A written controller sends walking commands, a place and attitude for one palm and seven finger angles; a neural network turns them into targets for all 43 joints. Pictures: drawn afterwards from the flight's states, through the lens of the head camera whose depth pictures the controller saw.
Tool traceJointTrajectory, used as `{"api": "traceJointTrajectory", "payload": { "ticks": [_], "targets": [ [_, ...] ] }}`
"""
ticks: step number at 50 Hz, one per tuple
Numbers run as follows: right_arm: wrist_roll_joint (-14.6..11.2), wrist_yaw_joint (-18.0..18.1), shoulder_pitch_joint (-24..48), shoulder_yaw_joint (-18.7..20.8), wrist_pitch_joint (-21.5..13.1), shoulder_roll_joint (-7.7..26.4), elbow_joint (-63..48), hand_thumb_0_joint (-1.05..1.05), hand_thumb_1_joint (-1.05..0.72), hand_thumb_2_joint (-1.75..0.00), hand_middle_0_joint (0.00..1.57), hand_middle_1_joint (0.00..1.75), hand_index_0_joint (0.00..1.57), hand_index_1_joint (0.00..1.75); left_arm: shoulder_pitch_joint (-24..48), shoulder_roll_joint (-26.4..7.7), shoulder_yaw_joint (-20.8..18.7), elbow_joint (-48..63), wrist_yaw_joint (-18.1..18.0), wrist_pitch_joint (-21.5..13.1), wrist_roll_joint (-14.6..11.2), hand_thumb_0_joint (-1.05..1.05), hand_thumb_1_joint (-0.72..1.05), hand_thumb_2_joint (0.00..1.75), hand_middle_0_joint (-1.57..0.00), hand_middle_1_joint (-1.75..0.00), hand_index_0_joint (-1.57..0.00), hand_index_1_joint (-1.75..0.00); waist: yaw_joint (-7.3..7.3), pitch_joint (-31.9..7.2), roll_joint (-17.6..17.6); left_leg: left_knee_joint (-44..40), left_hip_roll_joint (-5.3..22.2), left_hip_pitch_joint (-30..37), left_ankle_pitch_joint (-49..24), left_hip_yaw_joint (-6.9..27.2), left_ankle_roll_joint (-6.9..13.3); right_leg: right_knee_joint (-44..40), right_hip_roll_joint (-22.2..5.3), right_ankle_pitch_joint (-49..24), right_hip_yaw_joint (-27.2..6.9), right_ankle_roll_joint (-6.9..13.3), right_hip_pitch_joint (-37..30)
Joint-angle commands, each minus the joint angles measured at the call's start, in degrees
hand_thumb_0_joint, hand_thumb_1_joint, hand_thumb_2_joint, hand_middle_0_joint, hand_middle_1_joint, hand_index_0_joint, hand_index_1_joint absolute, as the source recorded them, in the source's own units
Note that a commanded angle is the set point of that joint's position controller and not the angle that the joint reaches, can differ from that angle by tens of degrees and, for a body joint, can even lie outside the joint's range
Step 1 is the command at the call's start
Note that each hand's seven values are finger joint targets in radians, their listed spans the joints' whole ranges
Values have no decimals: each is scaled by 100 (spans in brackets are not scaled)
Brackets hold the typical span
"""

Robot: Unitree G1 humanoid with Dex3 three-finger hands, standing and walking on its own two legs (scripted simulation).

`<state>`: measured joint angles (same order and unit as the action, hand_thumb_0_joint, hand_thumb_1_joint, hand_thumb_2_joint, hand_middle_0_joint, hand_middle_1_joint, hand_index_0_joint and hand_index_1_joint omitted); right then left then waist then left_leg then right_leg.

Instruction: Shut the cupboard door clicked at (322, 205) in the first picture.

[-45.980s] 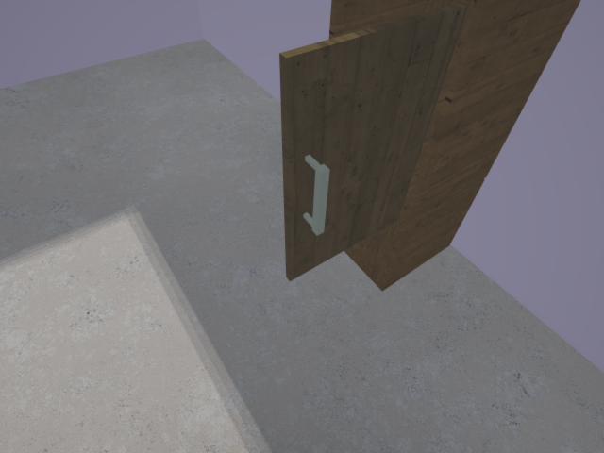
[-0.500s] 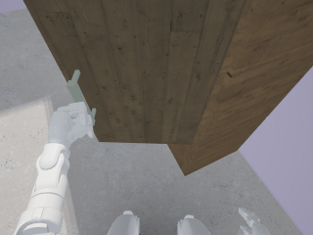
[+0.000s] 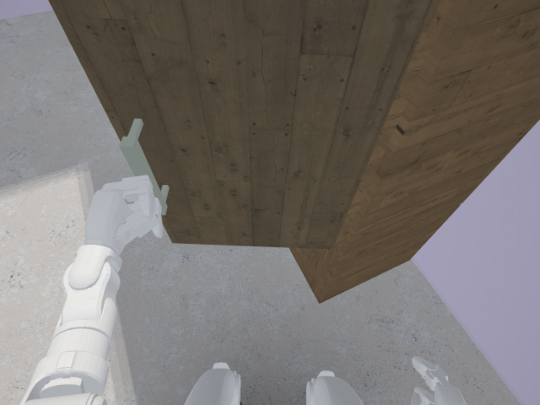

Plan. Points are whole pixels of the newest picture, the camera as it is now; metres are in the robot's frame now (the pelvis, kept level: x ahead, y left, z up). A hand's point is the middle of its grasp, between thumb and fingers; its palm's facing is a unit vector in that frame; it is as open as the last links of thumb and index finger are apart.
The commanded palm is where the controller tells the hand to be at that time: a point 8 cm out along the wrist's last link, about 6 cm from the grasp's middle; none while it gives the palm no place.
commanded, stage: push the door shut along its arc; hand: left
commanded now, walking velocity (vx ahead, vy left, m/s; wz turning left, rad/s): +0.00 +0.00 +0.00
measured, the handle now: (149, 171) +0.46 +0.21 +0.05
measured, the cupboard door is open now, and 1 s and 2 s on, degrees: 63 46 31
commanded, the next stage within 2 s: pull the fist back off the door in 1.76 s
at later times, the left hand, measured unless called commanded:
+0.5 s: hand (166, 184) +0.43 +0.18 +0.05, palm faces -0.17 -0.98 -0.03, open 3.1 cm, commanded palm +0.42 +0.23 +0.05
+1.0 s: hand (193, 155) +0.48 +0.14 +0.06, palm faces -0.31 -0.95 -0.03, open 3.1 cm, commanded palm +0.49 +0.19 +0.05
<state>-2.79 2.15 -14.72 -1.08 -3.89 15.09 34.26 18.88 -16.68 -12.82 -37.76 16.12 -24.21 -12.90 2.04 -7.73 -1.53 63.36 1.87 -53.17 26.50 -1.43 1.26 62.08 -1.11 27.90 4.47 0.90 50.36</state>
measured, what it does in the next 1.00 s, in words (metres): stands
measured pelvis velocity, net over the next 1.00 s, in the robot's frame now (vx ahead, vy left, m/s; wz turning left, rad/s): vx -0.01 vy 0.01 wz -0.02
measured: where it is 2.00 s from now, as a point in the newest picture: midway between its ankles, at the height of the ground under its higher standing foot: outside the picture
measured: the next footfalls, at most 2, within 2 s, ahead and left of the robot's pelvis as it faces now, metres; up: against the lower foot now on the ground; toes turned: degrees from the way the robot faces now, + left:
none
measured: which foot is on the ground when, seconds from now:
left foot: down 0.00-1.00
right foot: down 0.00-1.00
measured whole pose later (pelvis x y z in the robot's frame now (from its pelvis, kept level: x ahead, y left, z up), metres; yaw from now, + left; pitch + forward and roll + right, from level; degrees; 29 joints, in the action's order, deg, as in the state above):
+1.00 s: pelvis -0.01 +0.01 -0.03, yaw -1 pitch +23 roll -3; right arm -2.2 0.9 -18.9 -2.4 -2.1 16.5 36.8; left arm 52.6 -27.6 -15.2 -65.8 27.0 -21.2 -8.2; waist 9.0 -7.7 -2.6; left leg 70.1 2.8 -65.7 27.5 -0.8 2.0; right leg 67.2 -0.3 27.9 4.8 0.6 62.2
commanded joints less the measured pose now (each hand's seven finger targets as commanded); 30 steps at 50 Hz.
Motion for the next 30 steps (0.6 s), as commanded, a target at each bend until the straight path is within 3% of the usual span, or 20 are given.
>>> {"api": "traceJointTrajectory", "payload": {
  "ticks": [1,8,13,14,16,21,23,24,26,28,30],
  "targets": [
    [32,85,-244,339,-226,921,-546,0,-90,-90,20,30,20,30,2451,-1387,-442,897,103,-365,-80,0,90,90,-130,-150,-130,-150,165,-1851,-62,-802,-106,1243,-883,374,28,-809,189,-1126,-387,74,-767],
    [16,57,-365,351,-226,928,-451,0,-90,-90,20,30,20,30,3290,-1118,-78,396,364,-342,-36,0,90,90,-130,-150,-130,-150,288,-2240,-392,-702,-74,1691,-1183,513,-6,-682,192,-1239,-304,98,-340],
    [17,28,-481,345,-145,989,-409,0,-90,-90,20,30,20,30,3428,-1480,-380,-53,468,-261,-43,0,90,90,-130,-150,-130,-150,256,-2257,-117,-668,-81,1450,-1263,509,13,-659,192,-1338,-307,99,-476],
    [5,24,-491,343,-126,980,-419,0,-90,-90,20,30,20,30,3520,-1446,-302,-107,494,-262,-19,0,90,90,-130,-150,-130,-150,319,-2207,-25,-658,-85,1359,-1147,483,33,-693,193,-1263,-331,79,-469],
    [23,31,-555,334,-100,1015,-377,0,-90,-90,20,30,20,30,3775,-1684,-444,-214,545,-299,6,0,90,90,-130,-150,-130,-150,316,-2216,-133,-601,-93,1292,-1156,478,49,-653,207,-1273,-357,103,-468],
    [17,4,-663,355,-57,1032,-347,0,-90,-90,20,30,20,30,4090,-1636,-331,-341,762,-354,-4,0,90,90,-130,-150,-130,-150,391,-2454,-330,-563,-74,1572,-1389,539,40,-597,226,-1352,-320,123,-279],
    [-2,-7,-678,339,-23,1039,-324,0,-90,-90,20,30,20,30,4153,-1683,-344,-583,839,-306,-17,0,90,90,-130,-150,-130,-150,441,-2299,-230,-580,-68,1421,-1156,526,48,-670,229,-1151,-331,101,-208],
    [1,10,-702,332,-12,1071,-290,0,-90,-90,20,30,20,30,4361,-1887,-448,-659,847,-316,21,0,90,90,-130,-150,-130,-150,451,-2212,-223,-576,-63,1298,-1067,537,53,-654,225,-1074,-339,110,-197],
    [7,9,-747,320,-10,1075,-257,0,-90,-90,20,30,20,30,4624,-1834,-383,-822,879,-289,24,0,90,90,-130,-150,-130,-150,531,-2163,-290,-526,-65,1299,-997,558,73,-640,249,-983,-329,120,-15],
    [11,14,-795,321,-16,1085,-198,0,-90,-90,20,30,20,30,4941,-1820,-271,-904,919,-297,106,0,90,90,-130,-150,-130,-150,618,-2253,-446,-499,-52,1377,-1009,601,65,-603,240,-929,-320,116,172],
    [24,0,-854,340,-32,1116,-191,0,-90,-90,20,30,20,30,4941,-1861,-308,-966,959,-288,118,0,90,90,-130,-150,-130,-150,604,-2414,-433,-482,-51,1475,-1053,633,61,-598,247,-918,-308,124,204]
  ]
}}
